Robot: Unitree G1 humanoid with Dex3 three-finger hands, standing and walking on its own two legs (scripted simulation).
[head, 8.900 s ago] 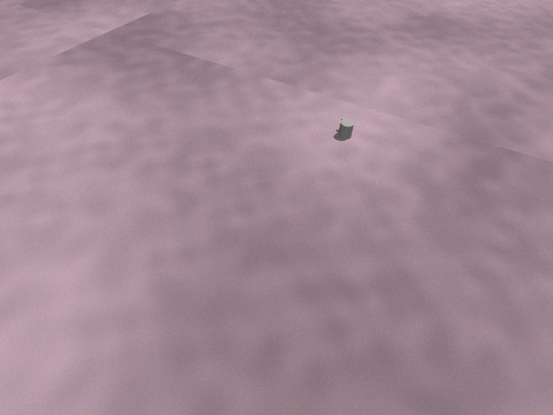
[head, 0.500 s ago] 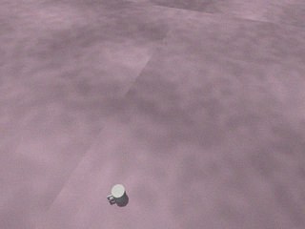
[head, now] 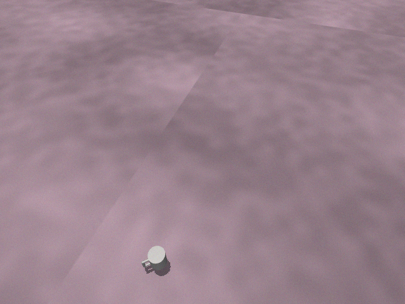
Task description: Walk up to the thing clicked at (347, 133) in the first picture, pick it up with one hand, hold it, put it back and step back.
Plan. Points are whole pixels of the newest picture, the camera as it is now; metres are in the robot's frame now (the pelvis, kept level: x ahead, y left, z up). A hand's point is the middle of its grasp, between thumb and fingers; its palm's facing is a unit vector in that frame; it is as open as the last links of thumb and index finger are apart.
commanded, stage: stand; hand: left
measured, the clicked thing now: (154, 259) +0.46 +0.22 -0.74
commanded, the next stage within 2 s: walk up in 0.24 s
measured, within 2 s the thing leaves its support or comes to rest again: neither
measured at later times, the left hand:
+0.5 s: hand out of the picture +0.08 +0.24 -0.17, palm faces +0.03 -0.93 -0.37, open 7.4 cm
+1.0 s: hand out of the picture +0.16 +0.19 -0.18, palm faces +0.06 -0.94 -0.33, open 7.4 cm
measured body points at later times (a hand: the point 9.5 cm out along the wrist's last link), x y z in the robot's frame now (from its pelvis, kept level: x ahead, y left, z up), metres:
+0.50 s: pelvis +0.03 -0.04 -0.02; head +0.05 -0.03 +0.43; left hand +0.08 +0.29 -0.14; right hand +0.06 -0.36 -0.14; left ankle +0.01 +0.15 -0.74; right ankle -0.01 -0.13 -0.75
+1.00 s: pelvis +0.10 -0.06 -0.02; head +0.14 -0.05 +0.43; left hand +0.15 +0.24 -0.15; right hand +0.26 -0.33 -0.14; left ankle +0.18 +0.05 -0.75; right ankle +0.04 -0.18 -0.71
